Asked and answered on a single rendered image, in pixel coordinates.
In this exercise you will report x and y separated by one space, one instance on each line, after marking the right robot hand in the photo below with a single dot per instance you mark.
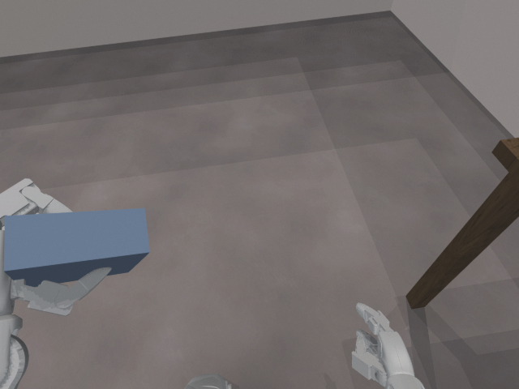
386 356

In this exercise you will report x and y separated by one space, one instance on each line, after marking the table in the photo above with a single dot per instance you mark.
498 211

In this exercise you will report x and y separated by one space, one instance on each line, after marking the left robot hand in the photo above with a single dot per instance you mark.
25 198

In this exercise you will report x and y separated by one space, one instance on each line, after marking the sponge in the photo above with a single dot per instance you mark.
64 247

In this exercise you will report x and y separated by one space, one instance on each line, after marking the robot left forearm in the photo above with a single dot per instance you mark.
13 352

